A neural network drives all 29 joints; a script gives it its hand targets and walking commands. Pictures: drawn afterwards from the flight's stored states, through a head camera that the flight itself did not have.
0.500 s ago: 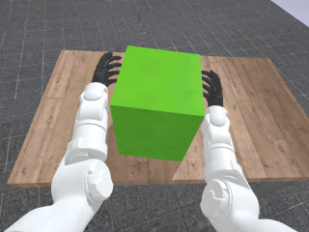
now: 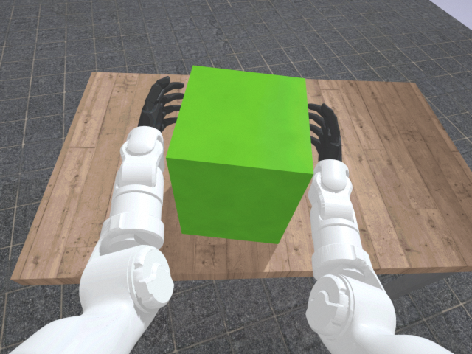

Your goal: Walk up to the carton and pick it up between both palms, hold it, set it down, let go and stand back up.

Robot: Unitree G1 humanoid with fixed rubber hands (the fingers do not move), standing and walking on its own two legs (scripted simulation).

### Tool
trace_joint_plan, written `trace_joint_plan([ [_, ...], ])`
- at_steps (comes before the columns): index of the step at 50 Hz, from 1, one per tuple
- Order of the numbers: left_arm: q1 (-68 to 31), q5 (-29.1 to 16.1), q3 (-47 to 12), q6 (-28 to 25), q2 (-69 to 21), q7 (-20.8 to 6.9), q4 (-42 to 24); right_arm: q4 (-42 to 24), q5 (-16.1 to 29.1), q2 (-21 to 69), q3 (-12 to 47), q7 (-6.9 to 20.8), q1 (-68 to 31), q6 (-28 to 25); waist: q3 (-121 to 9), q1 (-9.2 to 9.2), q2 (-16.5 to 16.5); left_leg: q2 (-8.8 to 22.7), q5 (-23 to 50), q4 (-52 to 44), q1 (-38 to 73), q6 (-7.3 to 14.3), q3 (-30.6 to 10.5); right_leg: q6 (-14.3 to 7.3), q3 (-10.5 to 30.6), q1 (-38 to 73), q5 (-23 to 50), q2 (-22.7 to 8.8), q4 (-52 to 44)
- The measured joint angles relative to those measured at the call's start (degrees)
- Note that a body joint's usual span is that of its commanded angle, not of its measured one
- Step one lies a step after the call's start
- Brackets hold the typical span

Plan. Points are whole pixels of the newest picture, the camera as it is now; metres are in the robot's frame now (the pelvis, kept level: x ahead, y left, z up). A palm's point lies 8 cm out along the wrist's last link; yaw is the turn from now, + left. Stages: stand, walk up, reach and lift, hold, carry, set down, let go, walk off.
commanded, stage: set down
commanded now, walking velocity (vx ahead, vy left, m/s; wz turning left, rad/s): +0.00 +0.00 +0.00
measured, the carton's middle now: (238, 161) +0.43 -0.04 +0.04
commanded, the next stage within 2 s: none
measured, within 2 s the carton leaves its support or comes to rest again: neither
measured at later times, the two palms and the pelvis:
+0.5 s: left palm (155, 137) +0.45 +0.11 +0.09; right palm (326, 163) +0.39 -0.18 +0.08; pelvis +0.00 +0.00 +0.00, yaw -1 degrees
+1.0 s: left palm (122, 117) +0.44 +0.15 +0.15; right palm (368, 150) +0.38 -0.24 +0.12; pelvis -0.05 -0.02 -0.02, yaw -1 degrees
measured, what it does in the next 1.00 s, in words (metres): stands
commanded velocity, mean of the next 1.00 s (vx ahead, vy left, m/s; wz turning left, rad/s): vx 0.00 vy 0.00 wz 0.00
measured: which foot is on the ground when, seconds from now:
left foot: down 0.00-1.00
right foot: down 0.00-1.00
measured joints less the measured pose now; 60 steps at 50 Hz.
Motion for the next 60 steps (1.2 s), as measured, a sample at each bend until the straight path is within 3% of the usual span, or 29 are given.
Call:
trace_joint_plan([
  [16, 0.3, 0.1, 0.6, -1.6, 0.8, -0.3, 0.5, -0.4, -0.1, 0.2, 0.8, 0.8, -0.1, 0.0, 0.3, -0.23, -0.4, 0.2, -0.2, 0.3, -0.3, -0.1, 0.2, -0.2, 0.3, -0.5, -0.1, 0.2, 0.4],
  [24, 0.5, -1.8, -2.7, -2.7, 4.6, 2.0, 7.1, 5.4, 2.4, -2.4, 4.9, 0.4, -0.5, -0.6, -0.7, -0.7, 0.2, 0.5, -0.5, 1.3, -2.2, -0.1, 0.7, -0.3, 0.9, -2.4, 0.2, 0.5, 0.8],
  [30, -1.3, -13.7, -13.5, -6.7, 9.9, 8.2, 19.4, 14.8, 12.2, -5.7, 12.5, -3.3, -1.0, -0.8, -6.0, -0.31, 1.7, 1.5, -1.5, 5.6, -11.3, -0.1, 1.3, -0.5, 1.6, -10.6, 0.9, 1.2, 2.5],
  [35, -8.5, -22.8, -20.9, -12.1, 13.5, 10.8, 31.9, 21.3, 18.6, -7.7, 16.7, -6.5, -5.5, -1.7, -13.1, -0.18, 2.7, 2.5, -2.5, 10.2, -20.7, -0.3, 0.4, -0.7, 2.3, -19.2, 1.1, 2.0, 5.1],
  [41, -17.4, -31.1, -28.4, -14.7, 17.7, 9.7, 44.8, 32.2, 27.2, -12.3, 22.8, -7.2, -14.7, -0.9, -16.7, -0.26, 2.9, 2.8, -3.2, 13.3, -24.0, -0.8, -0.9, -1.0, 2.9, -22.3, 0.5, 2.6, 7.6],
  [46, -21.6, -39.5, -36.6, -14.4, 21.4, 7.7, 51.0, 37.7, 34.7, -16.9, 27.1, -6.2, -19.7, 2.0, -15.9, -1.44, 2.2, 2.5, -2.4, 13.9, -24.1, -1.0, -2.1, -1.5, 2.2, -22.7, 0.3, 2.3, 9.5],
  [53, -24.2, -48.3, -46.2, -14.3, 26.3, 5.5, 53.0, 35.1, 39.5, -20.8, 30.0, -4.7, -21.3, 6.2, -15.2, -4.02, 0.3, 1.8, -0.5, 14.4, -27.0, -1.6, -3.4, -2.4, 1.1, -26.3, 0.3, 1.5, 12.5],
  [60, -27.1, -52.1, -50.3, -12.1, 29.0, 5.4, 50.3, 30.1, 40.0, -21.0, 30.1, -4.5, -22.4, 10.1, -15.9, -5.29, -0.4, 1.2, 0.8, 14.4, -30.1, -2.1, -4.2, -3.1, 0.6, -30.2, 0.4, 1.0, 14.5],
])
